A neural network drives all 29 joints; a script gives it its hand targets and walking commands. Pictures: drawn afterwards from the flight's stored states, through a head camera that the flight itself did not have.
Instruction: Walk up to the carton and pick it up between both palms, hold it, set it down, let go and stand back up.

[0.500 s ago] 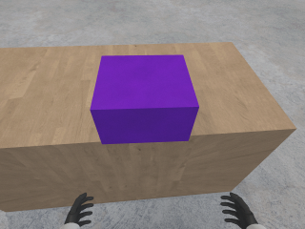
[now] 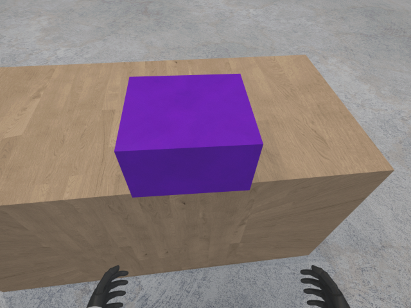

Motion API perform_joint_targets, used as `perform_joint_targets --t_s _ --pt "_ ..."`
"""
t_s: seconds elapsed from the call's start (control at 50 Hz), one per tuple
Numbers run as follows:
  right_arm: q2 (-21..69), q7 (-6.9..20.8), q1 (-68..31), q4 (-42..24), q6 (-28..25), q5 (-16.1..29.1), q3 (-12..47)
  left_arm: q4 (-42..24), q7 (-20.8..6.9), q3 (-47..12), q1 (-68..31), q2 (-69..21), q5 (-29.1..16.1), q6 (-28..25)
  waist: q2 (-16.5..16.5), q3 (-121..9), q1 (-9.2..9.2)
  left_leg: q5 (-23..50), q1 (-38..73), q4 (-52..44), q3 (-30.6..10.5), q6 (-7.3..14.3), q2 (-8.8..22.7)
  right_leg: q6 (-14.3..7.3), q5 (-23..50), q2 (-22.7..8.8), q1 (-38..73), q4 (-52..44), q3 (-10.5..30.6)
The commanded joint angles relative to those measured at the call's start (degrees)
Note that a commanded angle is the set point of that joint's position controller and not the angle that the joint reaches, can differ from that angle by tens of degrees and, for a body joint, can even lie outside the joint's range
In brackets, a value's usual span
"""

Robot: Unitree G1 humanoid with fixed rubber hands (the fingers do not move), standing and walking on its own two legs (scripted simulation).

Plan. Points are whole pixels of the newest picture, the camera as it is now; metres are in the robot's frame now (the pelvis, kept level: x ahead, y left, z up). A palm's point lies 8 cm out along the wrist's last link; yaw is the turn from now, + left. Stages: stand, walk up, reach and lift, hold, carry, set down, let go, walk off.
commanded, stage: stand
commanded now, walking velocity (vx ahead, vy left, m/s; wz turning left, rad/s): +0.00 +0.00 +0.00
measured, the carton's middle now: (188, 132) +0.51 +0.05 +0.02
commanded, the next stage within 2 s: none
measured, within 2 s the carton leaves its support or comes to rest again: neither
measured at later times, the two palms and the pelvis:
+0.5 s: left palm out of the picture +0.07 +0.29 -0.13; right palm out of the picture +0.07 -0.29 -0.11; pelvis +0.00 +0.00 +0.00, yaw +0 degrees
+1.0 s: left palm out of the picture +0.06 +0.29 -0.13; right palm out of the picture +0.05 -0.29 -0.11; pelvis +0.00 +0.00 +0.00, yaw +0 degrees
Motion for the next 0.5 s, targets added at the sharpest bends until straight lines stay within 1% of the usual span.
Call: perform_joint_targets --t_s 0.0,0.02,0.04,0.06,0.1,0.12,0.18,0.2,0.24,0.26,0.28,0.34,0.36,0.38,0.4,0.42,0.46,0.48 --pt "-17.01 -2.56 -1.35 -1.93 2.99 -1.95 -5.29 0.09 -1.06 5.99 -2.61 15.74 2.67 -5.97 1.47 -1.42 -0.40 -2.78 0.91 -4.18 -8.27 0.81 5.44 -1.72 1.06 -6.13 -5.73 -3.18 3.07" --pt "-17.44 -2.54 -1.25 -1.33 3.25 -1.66 -4.97 1.19 -1.46 5.77 -2.58 14.91 2.56 -6.35 2.41 -2.22 -0.45 -3.38 1.40 -4.57 -8.37 1.11 5.35 -1.77 0.73 -6.09 -5.39 -3.37 3.17" --pt "-17.65 -2.41 -1.24 -1.07 3.25 -1.38 -4.90 2.10 -1.67 5.45 -2.75 14.72 2.52 -6.58 2.17 -2.62 -0.62 -3.47 1.96 -4.40 -8.43 1.10 5.26 -1.76 0.42 -6.13 -5.54 -3.61 3.31" --pt "-17.69 -2.36 -2.19 -0.39 3.35 -1.37 -4.79 3.12 -1.96 5.38 -3.63 14.77 2.33 -6.84 1.79 -2.89 -0.55 -2.32 2.46 -4.20 -8.33 1.13 5.16 -1.78 0.44 -6.13 -5.90 -3.64 3.32" --pt "-18.06 -2.37 -2.53 1.36 3.71 -1.28 -4.53 5.05 -2.03 5.40 -3.61 15.56 2.13 -6.93 2.73 -4.37 -0.34 -0.77 2.68 -4.09 -8.61 1.40 5.49 -1.48 2.09 -6.12 -4.44 -3.53 3.10" --pt "-17.73 -2.19 -2.65 1.99 3.71 -1.08 -4.23 6.22 -2.13 5.51 -3.09 16.31 2.12 -7.12 3.08 -4.68 -0.14 1.34 3.04 -3.64 -8.45 1.40 5.47 -1.73 2.83 -6.32 -4.15 -3.62 3.38" --pt "-17.86 -2.34 -3.00 4.78 4.15 -0.89 -3.83 9.73 -1.97 5.52 -3.15 17.07 2.09 -7.18 3.16 -5.77 -0.10 3.08 4.37 -3.64 -8.44 1.42 5.83 -1.98 3.79 -6.51 -3.47 -3.65 3.88" --pt "-18.50 -2.37 -3.74 5.15 4.32 -0.90 -3.82 10.61 -1.94 5.33 -3.02 16.51 2.11 -7.20 3.02 -4.33 -0.06 4.08 4.15 -3.70 -8.81 1.50 6.10 -1.88 4.60 -6.38 -4.12 -3.88 3.66" --pt "-19.16 -2.53 -3.63 6.61 4.54 -0.86 -3.61 12.78 -1.84 4.95 -2.52 16.80 2.00 -6.99 3.05 -5.51 -0.01 5.29 4.51 -3.12 -8.68 1.48 6.14 -2.02 6.71 -6.53 -2.70 -3.99 3.77" --pt "-18.91 -2.43 -3.79 6.86 4.65 -0.63 -3.42 13.42 -1.88 4.93 -2.84 17.49 1.73 -7.01 3.54 -6.09 -0.06 6.11 4.70 -3.22 -8.40 1.47 6.05 -2.24 7.51 -6.87 -2.11 -3.99 4.10" --pt "-19.14 -2.50 -3.03 7.65 4.69 -0.54 -3.43 14.10 -1.84 5.01 -2.74 17.85 1.71 -7.12 3.19 -5.69 -0.36 6.29 4.87 -3.32 -8.54 1.52 6.09 -2.26 7.94 -6.85 -2.43 -4.05 4.05" --pt "-20.08 -2.80 -3.49 9.04 4.93 -0.56 -3.50 16.03 -1.62 4.87 -2.99 18.48 1.76 -7.16 3.53 -6.00 -0.20 8.35 5.62 -3.13 -8.36 1.53 6.32 -2.26 9.10 -6.96 -2.23 -4.19 4.20" --pt "-20.18 -2.82 -3.51 9.06 4.98 -0.41 -3.53 16.59 -1.49 4.70 -3.09 18.31 1.83 -7.23 3.36 -4.96 -0.65 8.56 5.61 -3.13 -8.48 1.34 6.20 -2.25 9.41 -7.16 -2.74 -4.52 4.29" --pt "-19.68 -2.83 -3.38 9.85 5.10 -0.30 -3.36 16.89 -1.64 4.69 -3.16 18.83 1.56 -7.27 3.58 -6.28 -0.18 8.96 6.08 -3.19 -8.43 1.40 6.37 -2.50 9.51 -7.42 -2.02 -4.24 4.37" --pt "-20.09 -2.89 -3.18 10.11 5.13 -0.33 -3.45 17.25 -1.49 4.70 -3.33 18.77 1.66 -7.19 3.26 -5.72 -0.51 8.02 6.17 -3.18 -7.98 1.24 6.24 -2.30 9.55 -7.26 -2.29 -4.81 4.61" --pt "-19.67 -2.87 -3.68 9.94 4.97 -0.23 -3.34 17.67 -1.57 4.54 -3.14 18.37 1.42 -7.13 4.82 -5.73 -0.55 8.21 6.26 -3.22 -8.02 1.19 6.20 -2.25 9.80 -7.27 -2.08 -4.81 4.38" --pt "-19.55 -3.01 -3.10 10.52 5.06 -0.26 -3.14 18.60 -1.39 4.61 -3.65 19.16 1.68 -7.18 3.72 -5.40 -0.89 8.79 6.12 -3.45 -8.03 1.21 6.22 -2.40 10.22 -7.32 -2.29 -4.71 4.50" --pt "-19.87 -3.00 -3.95 10.92 5.22 -0.33 -3.27 19.07 -1.43 4.62 -3.33 19.13 1.51 -7.15 3.91 -5.55 -0.51 7.73 6.17 -3.88 -8.05 1.27 6.38 -2.23 9.16 -7.03 -2.24 -4.80 4.08"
